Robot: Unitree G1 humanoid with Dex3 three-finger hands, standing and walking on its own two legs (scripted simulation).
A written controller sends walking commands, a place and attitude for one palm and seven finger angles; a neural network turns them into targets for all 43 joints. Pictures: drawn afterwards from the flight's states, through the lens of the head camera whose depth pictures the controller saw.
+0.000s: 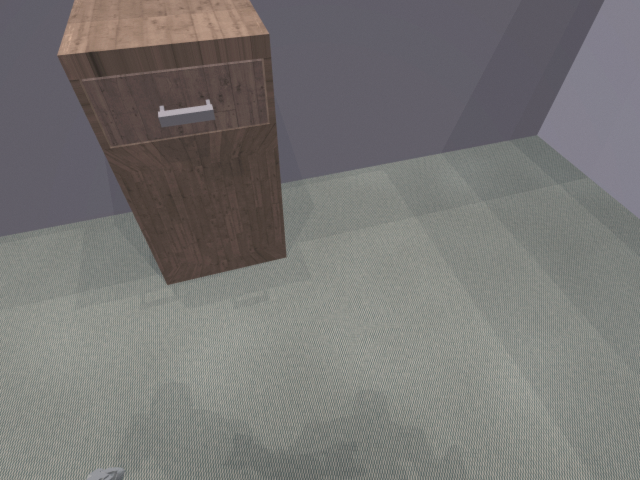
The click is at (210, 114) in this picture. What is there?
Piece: drawer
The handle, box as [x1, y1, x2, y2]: [158, 99, 214, 126]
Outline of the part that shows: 212,106 209,103 208,99 206,100 206,105 166,111 164,110 163,105 160,106 158,117 161,126 214,119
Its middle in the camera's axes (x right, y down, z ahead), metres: -0.35 -0.33 +0.99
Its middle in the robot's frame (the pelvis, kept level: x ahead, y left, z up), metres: +0.95 +0.39 -0.05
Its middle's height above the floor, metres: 0.72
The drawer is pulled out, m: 0.00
